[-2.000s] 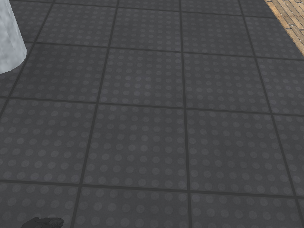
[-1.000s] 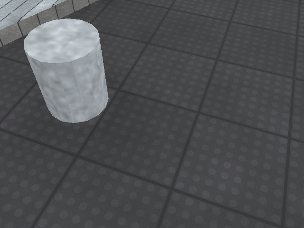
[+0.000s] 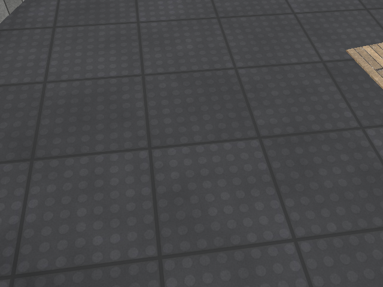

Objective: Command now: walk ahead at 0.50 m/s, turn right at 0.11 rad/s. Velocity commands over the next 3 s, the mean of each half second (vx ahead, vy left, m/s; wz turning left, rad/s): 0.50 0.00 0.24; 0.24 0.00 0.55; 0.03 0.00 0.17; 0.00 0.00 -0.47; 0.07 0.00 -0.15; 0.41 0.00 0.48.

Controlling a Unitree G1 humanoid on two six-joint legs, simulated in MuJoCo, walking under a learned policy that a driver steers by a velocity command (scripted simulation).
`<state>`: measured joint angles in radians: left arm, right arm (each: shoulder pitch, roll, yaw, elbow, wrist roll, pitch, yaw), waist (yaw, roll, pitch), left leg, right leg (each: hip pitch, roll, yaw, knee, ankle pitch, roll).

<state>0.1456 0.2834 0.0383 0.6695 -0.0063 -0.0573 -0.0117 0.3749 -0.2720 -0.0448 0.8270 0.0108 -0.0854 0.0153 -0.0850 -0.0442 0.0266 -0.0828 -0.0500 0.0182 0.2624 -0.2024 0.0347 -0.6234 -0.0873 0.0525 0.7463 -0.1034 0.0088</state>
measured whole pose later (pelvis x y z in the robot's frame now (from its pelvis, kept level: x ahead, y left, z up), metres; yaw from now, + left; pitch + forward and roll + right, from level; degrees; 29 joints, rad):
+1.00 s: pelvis +0.44 +0.04 -0.01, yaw +28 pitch +3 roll -1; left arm 0.08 0.31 0.05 0.72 0.01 -0.01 0.04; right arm 0.20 -0.31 -0.08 0.65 0.01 0.01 -0.01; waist -0.03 -0.01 0.06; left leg -0.37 -0.12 -0.11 0.45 -0.12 0.07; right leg -0.61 -0.02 0.12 0.90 -0.30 0.09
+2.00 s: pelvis +0.50 -0.02 +0.00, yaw +14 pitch +2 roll +2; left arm 0.19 0.30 0.06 0.65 -0.01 0.02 0.01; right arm 0.12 -0.33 -0.09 0.73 0.00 0.02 -0.05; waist 0.01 0.03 0.07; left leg -0.51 0.00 -0.05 1.08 -0.41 -0.08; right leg -0.28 0.05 0.07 0.46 -0.20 -0.06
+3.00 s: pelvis +0.70 +0.15 -0.04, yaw +30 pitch +2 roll +0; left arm 0.38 0.31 0.05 0.81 -0.01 -0.07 0.01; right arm 0.07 -0.31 -0.05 0.57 0.03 -0.04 0.04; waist 0.06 0.01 0.08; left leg -0.53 -0.05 0.04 0.68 -0.17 0.09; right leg -0.13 -0.06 -0.03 1.03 -0.51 0.03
